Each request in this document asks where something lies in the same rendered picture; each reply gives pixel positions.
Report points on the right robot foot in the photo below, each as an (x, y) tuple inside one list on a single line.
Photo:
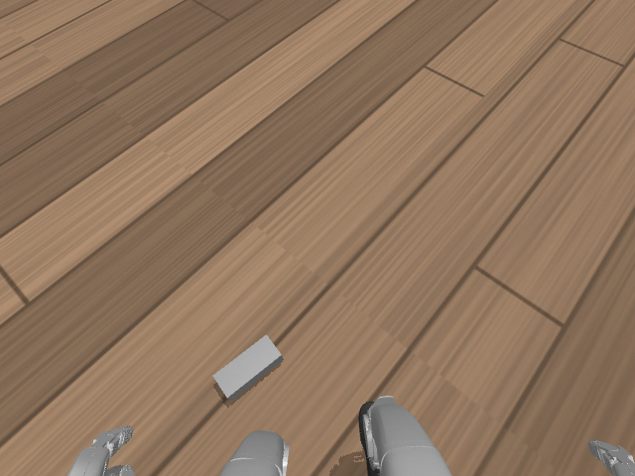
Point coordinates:
[(372, 471)]

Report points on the right robot hand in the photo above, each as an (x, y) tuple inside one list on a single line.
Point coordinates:
[(618, 461)]

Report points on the left robot hand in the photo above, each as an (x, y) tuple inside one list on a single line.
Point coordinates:
[(93, 460)]

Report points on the carton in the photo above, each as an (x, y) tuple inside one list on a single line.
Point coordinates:
[(246, 369)]

